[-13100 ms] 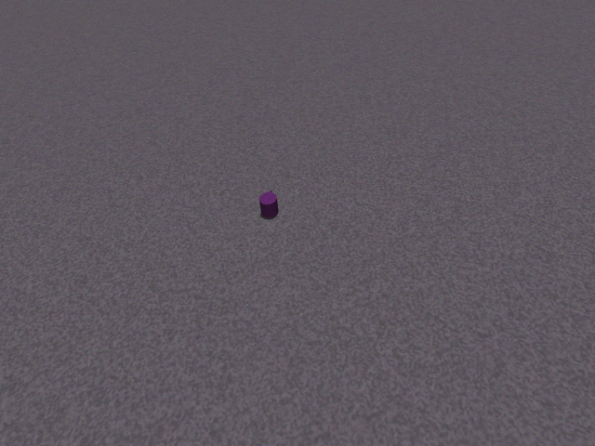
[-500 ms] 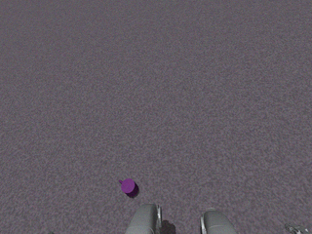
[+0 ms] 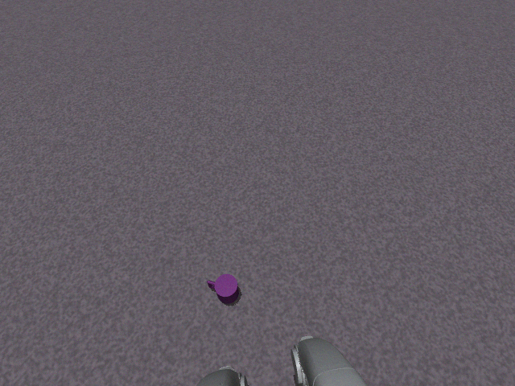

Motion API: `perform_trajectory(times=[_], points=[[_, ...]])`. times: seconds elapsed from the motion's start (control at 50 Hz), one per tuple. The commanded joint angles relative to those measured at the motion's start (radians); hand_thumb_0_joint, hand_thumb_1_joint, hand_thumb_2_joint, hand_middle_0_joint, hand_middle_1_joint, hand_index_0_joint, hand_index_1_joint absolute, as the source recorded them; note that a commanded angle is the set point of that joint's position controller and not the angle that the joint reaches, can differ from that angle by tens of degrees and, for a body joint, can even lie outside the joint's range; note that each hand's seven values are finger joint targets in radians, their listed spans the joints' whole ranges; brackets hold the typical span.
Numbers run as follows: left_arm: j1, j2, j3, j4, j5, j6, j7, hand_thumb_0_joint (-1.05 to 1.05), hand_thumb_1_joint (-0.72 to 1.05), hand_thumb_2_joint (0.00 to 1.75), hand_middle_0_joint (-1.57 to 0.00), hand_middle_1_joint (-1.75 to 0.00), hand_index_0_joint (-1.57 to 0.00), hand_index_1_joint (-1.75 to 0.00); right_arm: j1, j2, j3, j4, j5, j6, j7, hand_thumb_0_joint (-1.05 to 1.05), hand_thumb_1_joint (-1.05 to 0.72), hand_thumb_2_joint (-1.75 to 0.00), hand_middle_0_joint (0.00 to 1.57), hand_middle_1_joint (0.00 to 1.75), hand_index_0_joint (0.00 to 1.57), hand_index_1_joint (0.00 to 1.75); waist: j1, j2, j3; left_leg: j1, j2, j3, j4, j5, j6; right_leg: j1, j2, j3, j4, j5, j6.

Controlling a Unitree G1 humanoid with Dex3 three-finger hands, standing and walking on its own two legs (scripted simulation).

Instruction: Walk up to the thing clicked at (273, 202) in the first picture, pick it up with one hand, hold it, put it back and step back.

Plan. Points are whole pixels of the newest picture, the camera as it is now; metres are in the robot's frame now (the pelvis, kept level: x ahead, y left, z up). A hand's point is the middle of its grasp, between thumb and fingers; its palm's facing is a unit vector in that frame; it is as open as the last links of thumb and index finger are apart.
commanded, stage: walk up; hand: left
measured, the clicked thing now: (222, 287) +0.49 +0.14 -0.70
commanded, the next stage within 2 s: none
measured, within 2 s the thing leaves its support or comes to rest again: neither
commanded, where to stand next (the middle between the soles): +0.06 -0.06 m, yaw -10 degrees
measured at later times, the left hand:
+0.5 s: hand out of the picture +0.07 +0.39 -0.16, palm faces -0.23 -0.88 -0.42, open 7.4 cm
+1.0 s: hand out of the picture +0.15 +0.21 -0.13, palm faces -0.24 -0.91 -0.35, open 7.4 cm
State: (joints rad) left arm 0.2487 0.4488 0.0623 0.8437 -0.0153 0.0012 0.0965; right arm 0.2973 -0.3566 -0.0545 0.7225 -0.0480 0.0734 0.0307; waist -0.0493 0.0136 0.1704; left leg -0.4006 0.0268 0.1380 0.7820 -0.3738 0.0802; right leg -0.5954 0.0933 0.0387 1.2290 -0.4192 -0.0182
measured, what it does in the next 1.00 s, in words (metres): steps on the spot, turning right: right foot, then left foot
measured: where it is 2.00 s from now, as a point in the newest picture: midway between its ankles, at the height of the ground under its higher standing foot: outside the picture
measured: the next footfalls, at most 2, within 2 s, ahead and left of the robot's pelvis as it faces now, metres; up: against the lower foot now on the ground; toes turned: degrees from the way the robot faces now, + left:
right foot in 0.30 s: -0.03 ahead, -0.05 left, +0.00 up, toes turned -11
left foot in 0.50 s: -0.03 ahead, +0.30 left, +0.00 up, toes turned -18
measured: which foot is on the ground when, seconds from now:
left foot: down 0.00-0.28, up 0.30-0.48, down 0.50-0.80, up 0.82-1.00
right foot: up 0.00-0.28, down 0.30-0.46, up 0.48-0.74, down 0.76-1.00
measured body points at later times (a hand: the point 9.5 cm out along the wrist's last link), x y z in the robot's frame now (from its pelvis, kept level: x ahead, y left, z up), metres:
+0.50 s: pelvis -0.05 +0.11 +0.00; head -0.05 +0.14 +0.44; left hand +0.08 +0.43 -0.13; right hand -0.10 -0.24 -0.08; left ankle -0.07 +0.31 -0.72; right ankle -0.07 -0.04 -0.70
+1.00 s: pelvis +0.00 -0.01 +0.00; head +0.04 -0.03 +0.45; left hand +0.17 +0.26 -0.11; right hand -0.05 -0.37 -0.10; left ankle +0.09 +0.09 -0.65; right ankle -0.01 -0.11 -0.71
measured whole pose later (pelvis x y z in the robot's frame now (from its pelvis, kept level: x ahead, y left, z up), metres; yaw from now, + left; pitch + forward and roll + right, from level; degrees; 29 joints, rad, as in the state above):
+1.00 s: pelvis +0.00 -0.01 +0.00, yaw -15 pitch -3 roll +0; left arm 0.22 0.36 0.09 0.78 0.02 0.03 -0.05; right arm 0.34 -0.48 -0.06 0.87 -0.01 -0.09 -0.07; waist 0.01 0.01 0.16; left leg -0.59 0.05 0.02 1.15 -0.41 0.04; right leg -0.32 0.04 -0.01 0.75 -0.37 -0.06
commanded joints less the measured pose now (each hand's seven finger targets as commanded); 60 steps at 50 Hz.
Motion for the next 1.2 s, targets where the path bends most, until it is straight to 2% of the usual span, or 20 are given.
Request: perform_trajectory(times=[0.0, 0.18, 0.24, 0.26, 0.28, 0.38, 0.44, 0.48, 0.54, 0.62, 0.68, 0.72, 0.76, 0.78, 0.8, 0.86, 1.04, 1.12, 1.16, 1.18], points=[[0.045, 0.192, 0.061, -0.075, 0.028, 0.001, -0.027, 0.00, 0.90, 0.90, -0.20, -0.30, -0.20, -0.30, 0.060, -0.279, -0.107, -0.039, 0.027, -0.068, -0.053, 0.00, -0.90, -0.90, 0.20, 0.30, 0.20, 0.30, -0.005, 0.089, -0.233, 0.449, 0.266, -0.449, -0.372, 0.132, -0.151, -0.143, -0.034, 0.136, -0.094, 0.029, -0.001], [0.233, 0.182, 0.070, 0.042, 0.047, 0.029, -0.081, 0.00, 0.90, 0.90, -0.20, -0.30, -0.20, -0.30, -0.108, -0.286, -0.110, 0.012, 0.011, -0.085, -0.050, 0.00, -0.90, -0.90, 0.20, 0.30, 0.20, 0.30, 0.095, 0.198, -0.117, 0.185, 0.171, -0.099, -0.712, -0.038, -0.384, 0.383, -0.014, -0.086, -0.562, -0.098, -0.007], [0.501, 0.192, 0.099, 0.145, 0.057, 0.029, -0.085, 0.00, 0.90, 0.90, -0.20, -0.30, -0.20, -0.30, -0.264, -0.247, -0.113, 0.012, -0.008, -0.051, -0.059, 0.00, -0.90, -0.90, 0.20, 0.30, 0.20, 0.30, 0.280, 0.083, -0.091, -0.047, -0.048, 0.173, -0.283, 0.113, -0.525, 0.804, -0.075, -0.162, -1.017, 0.034, -0.157], [0.302, 0.203, 0.114, 0.104, 0.050, 0.036, -0.079, 0.00, 0.90, 0.90, -0.20, -0.30, -0.20, -0.30, -0.137, -0.128, -0.078, 0.050, 0.014, -0.054, -0.061, 0.00, -0.90, -0.90, 0.20, 0.30, 0.20, 0.30, 0.220, -0.475, -0.096, -0.171, -0.112, 0.118, 0.321, -0.197, -0.348, 0.689, -0.278, 0.302, -1.038, -0.014, -0.246], [-0.049, 0.161, 0.102, -0.028, 0.065, 0.032, -0.064, 0.00, 0.90, 0.90, -0.20, -0.30, -0.20, -0.30, 0.047, -0.197, -0.081, 0.068, 0.034, -0.050, -0.059, 0.00, -0.90, -0.90, 0.20, 0.30, 0.20, 0.30, 0.037, -0.349, -0.040, -0.141, 0.027, -0.222, 0.479, -0.136, -0.196, 0.356, -0.435, 0.538, -1.023, -0.208, -0.291], [-0.430, 0.215, 0.084, -0.132, 0.085, 0.008, -0.095, 0.00, 0.90, 0.90, -0.20, -0.30, -0.20, -0.30, 0.319, -0.328, -0.122, 0.147, 0.072, -0.079, -0.034, 0.00, -0.90, -0.90, 0.20, 0.30, 0.20, 0.30, -0.164, -0.320, -0.017, 0.450, 0.105, -0.266, 0.310, -0.144, -0.039, -0.321, -0.292, 0.184, -0.926, -0.336, -0.140], [-0.240, 0.122, 0.084, -0.099, 0.106, 0.047, -0.123, 0.00, 0.90, 0.90, -0.20, -0.30, -0.20, -0.30, 0.428, -0.313, -0.120, 0.217, 0.026, -0.129, -0.077, 0.00, -0.90, -0.90, 0.20, 0.30, 0.20, 0.30, -0.144, 0.221, 0.022, 0.385, 0.042, -0.198, -0.438, 0.037, -0.103, -0.082, -0.060, -0.017, -0.247, -0.224, -0.091], [-0.118, 0.067, 0.068, -0.100, 0.092, 0.057, -0.140, 0.00, 0.90, 0.90, -0.20, -0.30, -0.20, -0.30, 0.368, -0.292, -0.101, 0.177, 0.000, -0.143, -0.104, 0.00, -0.90, -0.90, 0.20, 0.30, 0.20, 0.30, -0.059, 0.262, -0.007, 0.375, 0.068, -0.281, -0.311, 0.027, -0.121, -0.168, -0.085, 0.110, -0.018, -0.159, -0.085], [-0.193, 0.183, 0.086, -0.175, 0.116, 0.044, -0.160, 0.00, 0.90, 0.90, -0.20, -0.30, -0.20, -0.30, -0.017, -0.542, -0.134, 0.022, 0.042, -0.167, -0.131, 0.00, -0.90, -0.90, 0.20, 0.30, 0.20, 0.30, 0.101, 0.347, 0.095, 0.000, 0.627, -1.270, -0.691, -0.318, 0.251, -0.228, -0.241, 0.211, 0.080, -0.126, -0.004], [-0.205, 0.226, 0.138, -0.131, 0.062, 0.031, -0.180, 0.00, 0.90, 0.90, -0.20, -0.30, -0.20, -0.30, 0.100, -0.431, -0.095, 0.099, 0.011, -0.198, -0.144, 0.00, -0.90, -0.90, 0.20, 0.30, 0.20, 0.30, 0.090, 0.120, 0.098, 0.156, 0.321, -0.565, -0.277, 0.329, 0.162, -0.170, -0.185, 0.097, -0.088, -0.047, 0.021], [-0.249, 0.165, 0.137, -0.176, 0.041, 0.041, -0.186, 0.00, 0.90, 0.90, -0.20, -0.30, -0.20, -0.30, 0.232, -0.430, -0.095, 0.158, 0.012, -0.199, -0.142, 0.00, -0.90, -0.90, 0.20, 0.30, 0.20, 0.30, 0.041, 0.179, -0.053, 0.178, 0.201, -0.383, -0.193, 0.638, 0.051, 0.116, -0.126, -0.005, -0.330, -0.109, 0.001], [-0.077, 0.160, 0.155, -0.145, 0.030, 0.044, -0.177, 0.00, 0.90, 0.90, -0.20, -0.30, -0.20, -0.30, 0.139, -0.423, -0.086, 0.126, 0.013, -0.190, -0.138, 0.00, -0.90, -0.90, 0.20, 0.30, 0.20, 0.30, 0.156, 0.155, -0.176, 0.044, 0.133, -0.274, -0.003, 0.707, 0.007, 0.463, -0.079, -0.099, -0.514, 0.031, -0.034], [0.242, 0.258, 0.198, -0.061, 0.045, 0.042, -0.148, 0.00, 0.90, 0.90, -0.20, -0.30, -0.20, -0.30, 0.111, -0.297, -0.046, 0.094, 0.022, -0.184, -0.143, 0.00, -0.90, -0.90, 0.20, 0.30, 0.20, 0.30, 0.326, -0.209, -0.294, -0.293, 0.005, -0.248, 0.518, 0.179, -0.038, 0.812, -0.129, 0.054, -0.601, 0.022, -0.067], [0.204, 0.312, 0.196, -0.094, 0.049, 0.039, -0.137, 0.00, 0.90, 0.90, -0.20, -0.30, -0.20, -0.30, 0.140, -0.257, -0.034, 0.068, 0.039, -0.186, -0.154, 0.00, -0.90, -0.90, 0.20, 0.30, 0.20, 0.30, 0.267, -0.392, -0.286, -0.454, -0.077, -0.259, 0.584, -0.288, -0.047, 0.782, -0.338, 0.455, -0.763, -0.048, -0.122], [0.086, 0.307, 0.190, -0.138, 0.045, 0.039, -0.140, 0.00, 0.90, 0.90, -0.20, -0.30, -0.20, -0.30, 0.121, -0.318, -0.060, 0.084, 0.040, -0.179, -0.161, 0.00, -0.90, -0.90, 0.20, 0.30, 0.20, 0.30, 0.212, -0.286, -0.257, -0.425, -0.035, -0.237, 0.669, -0.224, -0.036, 0.643, -0.453, 0.631, -0.896, -0.171, -0.239], [-0.068, 0.200, 0.141, -0.187, 0.029, 0.022, -0.139, 0.00, 0.90, 0.90, -0.20, -0.30, -0.20, -0.30, 0.190, -0.316, -0.058, 0.150, 0.045, -0.172, -0.136, 0.00, -0.90, -0.90, 0.20, 0.30, 0.20, 0.30, 0.072, -0.064, -0.058, -0.272, 0.071, -0.203, 0.566, -0.080, -0.025, 0.321, -0.327, 0.347, -0.814, -0.004, -0.224], [-0.086, 0.157, 0.053, -0.113, 0.015, -0.021, -0.092, 0.00, 0.90, 0.90, -0.20, -0.30, -0.20, -0.30, 0.082, -0.218, -0.032, 0.102, 0.044, -0.143, -0.075, 0.00, -0.90, -0.90, 0.20, 0.30, 0.20, 0.30, 0.046, -0.151, -0.125, 0.054, 0.027, -0.120, 0.099, 0.093, -0.040, 0.165, -0.325, 0.200, -0.632, 0.713, -0.219], [-0.027, 0.119, 0.023, -0.089, -0.010, -0.023, -0.077, 0.00, 0.90, 0.90, -0.20, -0.30, -0.20, -0.30, 0.031, -0.297, -0.053, 0.079, 0.021, -0.146, -0.070, 0.00, -0.90, -0.90, 0.20, 0.30, 0.20, 0.30, 0.026, 0.126, -0.210, 0.269, 0.112, -0.293, -0.138, 0.558, 0.034, 0.097, -0.215, 0.088, -0.391, 0.524, -0.051], [0.063, 0.124, 0.026, -0.038, -0.023, -0.012, -0.058, 0.00, 0.90, 0.90, -0.20, -0.30, -0.20, -0.30, -0.056, -0.328, -0.051, 0.040, 0.050, -0.141, -0.065, 0.00, -0.90, -0.90, 0.20, 0.30, 0.20, 0.30, 0.052, 0.217, -0.337, 0.292, 0.401, -0.601, -0.203, 0.752, 0.288, 0.145, -0.095, 0.006, -0.142, -0.187, 0.046], [0.053, 0.134, 0.023, -0.018, -0.010, -0.010, -0.053, 0.00, 0.90, 0.90, -0.20, -0.30, -0.20, -0.30, -0.082, -0.308, -0.049, 0.045, 0.051, -0.137, -0.069, 0.00, -0.90, -0.90, 0.20, 0.30, 0.20, 0.30, 0.052, 0.174, -0.355, 0.263, 0.414, -0.628, -0.211, 0.701, 0.302, 0.164, -0.129, 0.058, -0.131, -0.249, 0.028]])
